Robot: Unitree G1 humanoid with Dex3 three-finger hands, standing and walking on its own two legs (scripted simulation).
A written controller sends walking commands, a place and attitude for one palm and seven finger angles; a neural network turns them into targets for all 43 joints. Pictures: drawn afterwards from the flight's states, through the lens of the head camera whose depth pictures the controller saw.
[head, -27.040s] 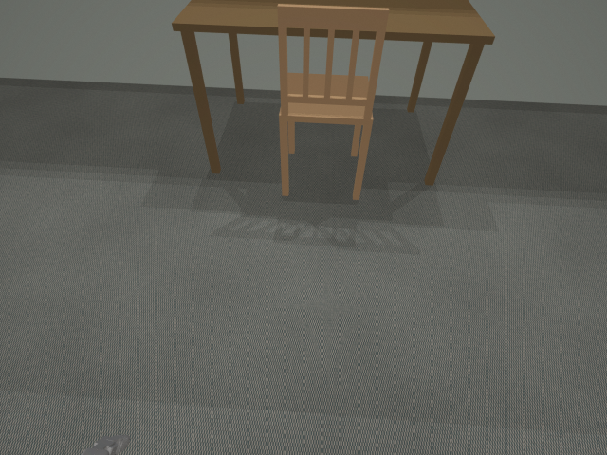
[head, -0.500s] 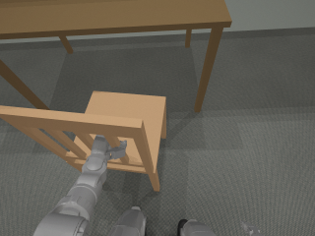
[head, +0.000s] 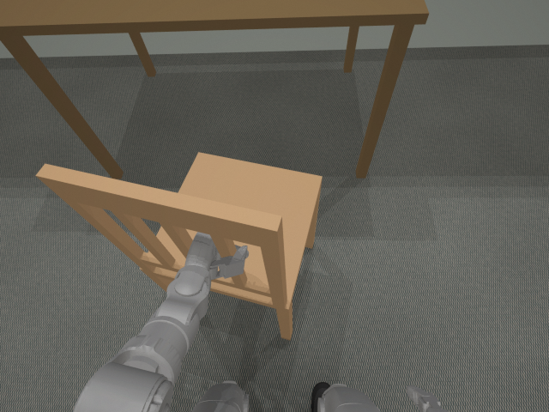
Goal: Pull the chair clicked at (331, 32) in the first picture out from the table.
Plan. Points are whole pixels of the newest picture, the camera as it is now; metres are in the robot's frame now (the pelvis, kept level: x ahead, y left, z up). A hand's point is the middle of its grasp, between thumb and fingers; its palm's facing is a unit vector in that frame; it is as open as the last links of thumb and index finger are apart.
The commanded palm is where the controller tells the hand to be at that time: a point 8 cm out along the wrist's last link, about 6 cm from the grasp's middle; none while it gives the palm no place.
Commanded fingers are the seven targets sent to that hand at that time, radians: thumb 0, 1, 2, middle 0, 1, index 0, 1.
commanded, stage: stop walking, hand still on the chair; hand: left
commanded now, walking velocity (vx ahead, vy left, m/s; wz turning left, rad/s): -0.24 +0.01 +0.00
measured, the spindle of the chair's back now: (189, 249) +0.38 +0.18 -0.11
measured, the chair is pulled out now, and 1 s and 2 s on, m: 0.50 0.62 0.62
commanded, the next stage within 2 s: open the thumb and straighten the fingers in 1.00 s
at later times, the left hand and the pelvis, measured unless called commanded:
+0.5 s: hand (229, 327) +0.23 +0.08 -0.06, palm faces -0.15 -0.98 -0.09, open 5.4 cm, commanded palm +0.23 +0.14 -0.06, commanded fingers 0.00 0.90 0.90 -0.50 -1.45 -0.50 -1.45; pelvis -0.06 +0.01 +0.01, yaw +1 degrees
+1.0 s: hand (231, 333) +0.22 +0.08 -0.06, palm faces -0.19 -0.98 -0.09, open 5.3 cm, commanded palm +0.22 +0.14 -0.06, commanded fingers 0.00 0.90 0.90 -0.50 -1.45 -0.50 -1.45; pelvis -0.04 +0.03 +0.01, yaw +0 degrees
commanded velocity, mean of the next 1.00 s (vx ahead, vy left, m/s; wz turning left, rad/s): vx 0.05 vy -0.02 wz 0.00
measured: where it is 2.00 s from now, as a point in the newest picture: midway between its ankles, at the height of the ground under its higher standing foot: outside the picture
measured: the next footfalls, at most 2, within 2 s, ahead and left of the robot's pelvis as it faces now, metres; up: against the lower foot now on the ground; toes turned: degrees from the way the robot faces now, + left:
left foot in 0.18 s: -0.02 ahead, +0.16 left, +0.00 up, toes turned +3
right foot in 0.38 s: -0.01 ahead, -0.09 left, +0.00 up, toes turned -2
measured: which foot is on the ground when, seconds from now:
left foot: up 0.00-0.16, down 0.18-1.00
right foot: down 0.00-0.20, up 0.22-0.36, down 0.38-1.00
